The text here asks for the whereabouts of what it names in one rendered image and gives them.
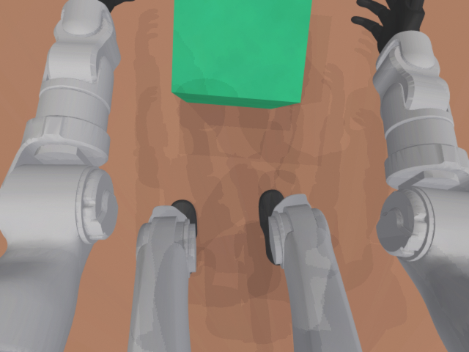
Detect carton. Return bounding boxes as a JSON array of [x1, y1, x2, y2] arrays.
[[171, 0, 312, 109]]

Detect robot left forearm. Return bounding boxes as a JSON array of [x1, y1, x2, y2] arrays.
[[0, 0, 121, 235]]

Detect left robot shin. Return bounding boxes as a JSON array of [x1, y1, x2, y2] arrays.
[[136, 205, 187, 259]]

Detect robot right upper arm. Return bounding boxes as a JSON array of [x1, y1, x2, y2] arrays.
[[376, 186, 469, 352]]

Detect right robot hand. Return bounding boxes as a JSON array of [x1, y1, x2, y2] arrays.
[[351, 0, 425, 53]]

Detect robot left upper arm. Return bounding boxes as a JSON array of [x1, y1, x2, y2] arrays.
[[0, 164, 118, 352]]

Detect robot right thigh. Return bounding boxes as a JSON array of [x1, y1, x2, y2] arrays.
[[268, 204, 363, 352]]

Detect robot right forearm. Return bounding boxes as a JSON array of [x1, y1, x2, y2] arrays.
[[372, 31, 469, 192]]

